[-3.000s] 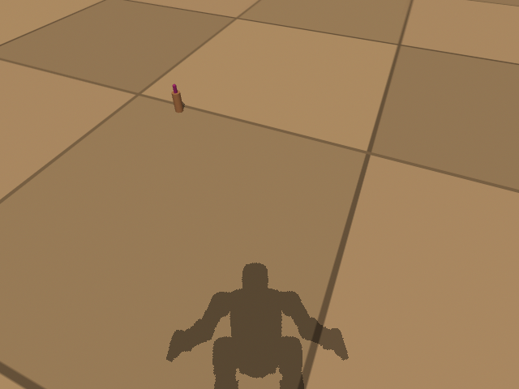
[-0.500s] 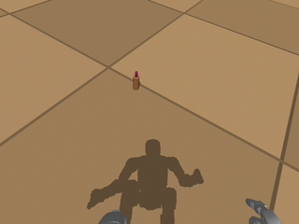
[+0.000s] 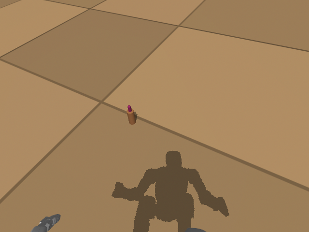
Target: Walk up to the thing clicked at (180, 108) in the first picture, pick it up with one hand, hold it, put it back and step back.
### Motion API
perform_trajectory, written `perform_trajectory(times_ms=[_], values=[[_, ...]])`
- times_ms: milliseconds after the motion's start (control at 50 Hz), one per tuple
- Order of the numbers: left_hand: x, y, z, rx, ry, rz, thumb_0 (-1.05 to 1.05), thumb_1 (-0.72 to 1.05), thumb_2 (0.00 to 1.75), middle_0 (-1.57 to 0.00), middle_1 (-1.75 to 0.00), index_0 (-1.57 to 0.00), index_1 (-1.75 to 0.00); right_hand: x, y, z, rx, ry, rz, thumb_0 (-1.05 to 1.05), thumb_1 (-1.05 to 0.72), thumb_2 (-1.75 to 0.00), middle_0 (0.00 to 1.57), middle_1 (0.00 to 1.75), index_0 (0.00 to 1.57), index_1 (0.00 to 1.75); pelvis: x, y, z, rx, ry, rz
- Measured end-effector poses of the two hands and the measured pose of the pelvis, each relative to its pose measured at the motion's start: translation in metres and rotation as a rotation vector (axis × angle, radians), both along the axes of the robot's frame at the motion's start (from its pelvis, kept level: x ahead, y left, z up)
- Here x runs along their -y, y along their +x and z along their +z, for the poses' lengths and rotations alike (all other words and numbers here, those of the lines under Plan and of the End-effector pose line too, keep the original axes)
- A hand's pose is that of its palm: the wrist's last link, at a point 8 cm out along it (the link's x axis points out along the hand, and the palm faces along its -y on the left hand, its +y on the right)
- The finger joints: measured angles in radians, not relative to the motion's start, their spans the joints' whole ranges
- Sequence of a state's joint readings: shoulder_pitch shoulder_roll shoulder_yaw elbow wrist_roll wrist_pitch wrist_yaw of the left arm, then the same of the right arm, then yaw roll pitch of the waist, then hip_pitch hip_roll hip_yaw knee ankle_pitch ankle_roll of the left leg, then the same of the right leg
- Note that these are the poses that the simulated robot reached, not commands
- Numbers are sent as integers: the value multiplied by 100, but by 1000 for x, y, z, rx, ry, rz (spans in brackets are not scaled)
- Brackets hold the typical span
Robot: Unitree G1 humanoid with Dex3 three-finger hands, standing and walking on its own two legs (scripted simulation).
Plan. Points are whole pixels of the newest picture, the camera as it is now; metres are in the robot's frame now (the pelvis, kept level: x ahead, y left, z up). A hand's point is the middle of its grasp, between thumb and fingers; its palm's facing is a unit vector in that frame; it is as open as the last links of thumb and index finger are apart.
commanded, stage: walk up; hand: left
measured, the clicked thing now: (130, 114) +1.05 +0.22 -0.66
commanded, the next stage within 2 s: none
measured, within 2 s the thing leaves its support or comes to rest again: neither
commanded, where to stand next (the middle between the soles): +0.70 -0.02 m, yaw +2 degrees
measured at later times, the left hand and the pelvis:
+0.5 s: hand (68, 211) +0.22 +0.29 -0.16, palm faces -0.01 -0.95 -0.32, open 7.4 cm; pelvis +0.20 +0.02 +0.00, yaw +2 degrees
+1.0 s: hand (97, 138) +0.45 +0.22 -0.10, palm faces +0.01 -0.90 -0.43, open 7.4 cm; pelvis +0.38 -0.05 +0.01, yaw +0 degrees
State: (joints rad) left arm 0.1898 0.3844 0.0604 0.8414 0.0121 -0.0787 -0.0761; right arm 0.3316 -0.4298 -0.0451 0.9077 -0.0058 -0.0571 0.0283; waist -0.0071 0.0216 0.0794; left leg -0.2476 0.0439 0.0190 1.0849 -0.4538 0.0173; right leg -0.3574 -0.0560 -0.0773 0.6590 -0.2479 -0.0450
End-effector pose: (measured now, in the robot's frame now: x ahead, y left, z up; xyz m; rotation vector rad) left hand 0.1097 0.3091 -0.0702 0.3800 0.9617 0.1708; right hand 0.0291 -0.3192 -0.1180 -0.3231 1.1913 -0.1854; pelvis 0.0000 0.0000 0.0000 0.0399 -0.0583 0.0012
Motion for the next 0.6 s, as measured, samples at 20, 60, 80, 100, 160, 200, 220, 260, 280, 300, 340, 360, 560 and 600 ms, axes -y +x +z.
perform_trajectory(times_ms=[20, 60, 80, 100, 160, 200, 220, 260, 280, 300, 340, 360, 560, 600], values=[[3, 3, 4, 0, 0, 12, 1, 90, 90, -20, -30, -20, -30, 1, 14, 3, 10, 7, 6, 1, -90, -90, 20, 30, 20, 30, 2, 8, 4, 3, 1, -1], [8, 7, 10, -17, 2, 28, 1, 90, 90, -20, -30, -20, -30, 3, 41, 10, 38, 20, 17, 1, -90, -90, 20, 30, 20, 30, 6, 24, 11, 4, 0, -6], [9, 8, 11, -32, 4, 33, 1, 90, 90, -20, -30, -20, -30, 4, 54, 13, 53, 24, 23, 1, -90, -90, 20, 30, 20, 30, 7, 31, 14, 4, -4, -9], [9, 9, 11, -47, 6, 39, 1, 90, 90, -20, -30, -20, -30, 5, 66, 16, 66, 26, 29, 1, -90, -90, 20, 30, 20, 30, 9, 39, 16, 4, -9, -11], [8, 12, 9, -90, 6, 55, 1, 90, 90, -21, -30, -20, -30, 8, 96, 21, 79, 22, 41, 1, -90, -90, 20, 30, 20, 30, 10, 61, 18, 5, -29, -8], [6, 16, 6, -112, 3, 70, 1, 90, 90, -21, -30, -20, -30, 8, 114, 24, 67, 14, 49, 1, -90, -90, 20, 30, 20, 30, 10, 76, 18, 3, -42, 1], [4, 18, 4, -122, 0, 78, 1, 90, 90, -21, -30, -20, -30, 8, 123, 25, 58, 10, 56, 1, -90, -90, 20, 30, 20, 30, 10, 84, 18, 2, -47, 5], [0, 23, -2, -139, -6, 94, 1, 90, 90, -21, -30, -20, -30, 5, 142, 27, 39, 1, 73, 1, -90, -90, 20, 30, 20, 30, 8, 101, 16, -1, -57, 12], [-3, 26, -5, -149, -10, 102, 1, 90, 90, -21, -30, -20, -30, 3, 153, 28, 33, -4, 83, 1, -90, -90, 20, 30, 20, 30, 7, 109, 15, -3, -62, 16], [-5, 30, -10, -159, -15, 111, 1, 90, 90, -21, -30, -20, -30, 1, 164, 29, 30, -9, 92, 1, -90, -90, 20, 30, 20, 30, 5, 118, 13, -3, -66, 20], [-12, 38, -20, -180, -27, 127, 1, 90, 90, -21, -30, -20, -30, -6, 189, 30, 31, -21, 110, 1, -90, -90, 20, 30, 20, 30, 0, 137, 9, -5, -73, 29], [-15, 44, -26, -191, -33, 135, 1, 90, 90, -21, -30, -20, -30, -10, 202, 30, 37, -28, 118, 1, -90, -90, 20, 30, 20, 30, -3, 147, 6, -8, -76, 33], [-24, 137, -44, -239, -75, 83, 1, 90, 90, -20, -30, -20, -30, -35, 288, 50, 179, -59, 84, 1, -90, -90, 20, 30, 20, 30, -22, 225, 7, 6, -43, 19], [-24, 160, -39, -212, -76, 72, 1, 90, 90, -20, -30, -20, -30, -33, 292, 53, 167, -57, 76, 1, -90, -90, 20, 30, 20, 30, -20, 237, 11, 9, -36, 19]])
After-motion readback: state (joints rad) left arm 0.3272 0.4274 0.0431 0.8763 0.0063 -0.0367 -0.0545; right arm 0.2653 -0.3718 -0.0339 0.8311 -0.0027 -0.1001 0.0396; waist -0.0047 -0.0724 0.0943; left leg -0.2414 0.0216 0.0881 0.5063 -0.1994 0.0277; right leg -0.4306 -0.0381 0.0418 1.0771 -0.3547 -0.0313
